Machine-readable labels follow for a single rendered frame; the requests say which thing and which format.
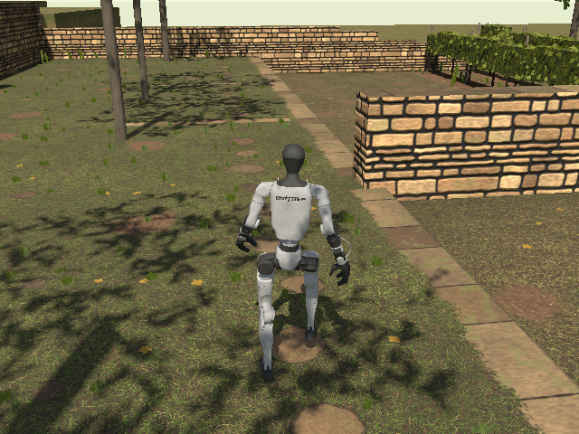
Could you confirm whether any right robot thigh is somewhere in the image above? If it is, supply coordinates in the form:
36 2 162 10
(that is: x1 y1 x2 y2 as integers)
300 250 319 288

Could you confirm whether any left robot upper arm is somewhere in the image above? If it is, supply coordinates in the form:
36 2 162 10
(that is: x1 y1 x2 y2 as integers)
244 182 273 229

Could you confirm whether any robot left hand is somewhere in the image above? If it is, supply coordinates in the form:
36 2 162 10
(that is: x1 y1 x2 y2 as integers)
235 237 257 252

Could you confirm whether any right robot shin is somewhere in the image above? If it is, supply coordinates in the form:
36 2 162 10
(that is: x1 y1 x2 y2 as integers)
306 274 318 331

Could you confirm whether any right robot forearm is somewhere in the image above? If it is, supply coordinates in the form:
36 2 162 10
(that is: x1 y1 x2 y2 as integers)
327 222 347 265

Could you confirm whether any right robot upper arm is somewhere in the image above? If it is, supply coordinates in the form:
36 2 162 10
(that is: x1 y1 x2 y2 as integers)
311 184 335 236

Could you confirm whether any robot right hand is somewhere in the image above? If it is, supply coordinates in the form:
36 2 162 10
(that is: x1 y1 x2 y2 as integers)
329 261 350 286

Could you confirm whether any left robot forearm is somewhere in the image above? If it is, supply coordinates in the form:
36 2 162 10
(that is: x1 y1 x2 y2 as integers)
238 214 253 241

